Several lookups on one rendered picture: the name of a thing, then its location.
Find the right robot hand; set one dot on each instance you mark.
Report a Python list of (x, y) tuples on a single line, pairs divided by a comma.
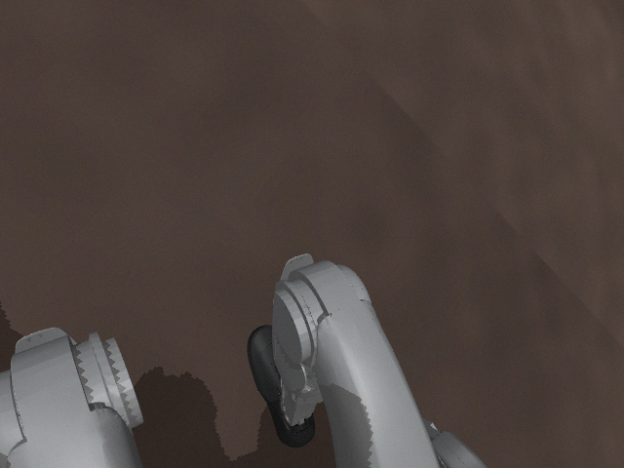
[(451, 452)]

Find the right robot foot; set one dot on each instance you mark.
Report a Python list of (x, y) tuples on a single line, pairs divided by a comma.
[(268, 382)]

